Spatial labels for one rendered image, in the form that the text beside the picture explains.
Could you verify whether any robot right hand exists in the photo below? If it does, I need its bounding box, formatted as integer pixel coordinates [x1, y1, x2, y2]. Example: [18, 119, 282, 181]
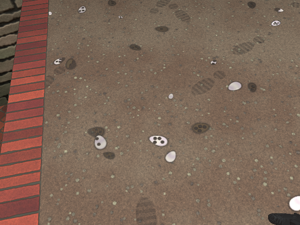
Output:
[268, 213, 300, 225]

